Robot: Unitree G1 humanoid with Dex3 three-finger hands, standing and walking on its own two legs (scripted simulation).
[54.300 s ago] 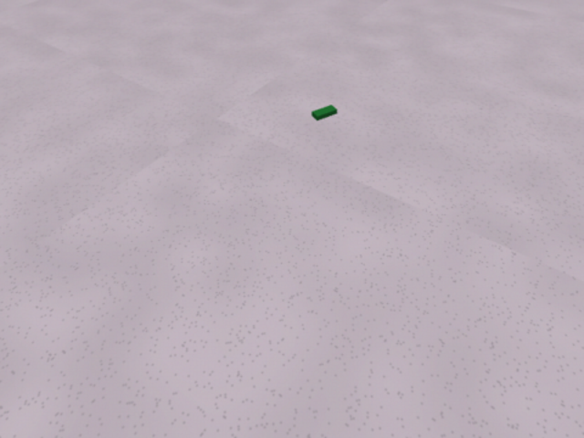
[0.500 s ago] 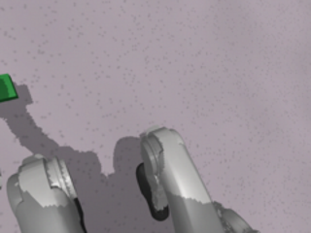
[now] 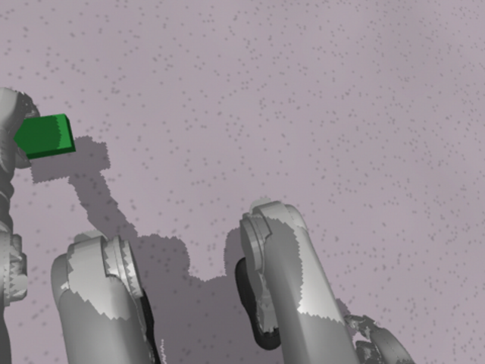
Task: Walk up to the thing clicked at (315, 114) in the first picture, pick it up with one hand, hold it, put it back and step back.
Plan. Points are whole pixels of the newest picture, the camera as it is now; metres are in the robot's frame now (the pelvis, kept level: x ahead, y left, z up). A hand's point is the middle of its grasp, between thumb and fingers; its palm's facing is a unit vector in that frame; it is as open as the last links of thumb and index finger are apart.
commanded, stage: lift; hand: left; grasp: from above
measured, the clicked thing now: (23, 140) +0.49 +0.31 -0.18
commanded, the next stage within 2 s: hold in 1.70 s
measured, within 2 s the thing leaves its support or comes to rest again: neither
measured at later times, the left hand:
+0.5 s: hand out of the picture +0.41 +0.33 -0.03, palm faces -0.44 -0.11 -0.89, open 8.7 cm
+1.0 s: hand out of the picture +0.34 +0.30 +0.18, palm faces -0.41 -0.15 -0.90, open 8.7 cm
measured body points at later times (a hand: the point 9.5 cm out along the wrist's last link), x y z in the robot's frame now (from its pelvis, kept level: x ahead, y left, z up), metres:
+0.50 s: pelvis -0.01 +0.00 +0.08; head +0.19 +0.07 +0.48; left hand +0.43 +0.33 +0.02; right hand +0.11 -0.27 -0.04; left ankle +0.09 +0.14 -0.29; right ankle +0.10 -0.12 -0.29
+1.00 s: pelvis +0.01 +0.00 +0.24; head +0.13 +0.04 +0.68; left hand +0.36 +0.31 +0.23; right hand +0.16 -0.23 +0.12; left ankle +0.08 +0.14 -0.29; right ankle +0.10 -0.12 -0.29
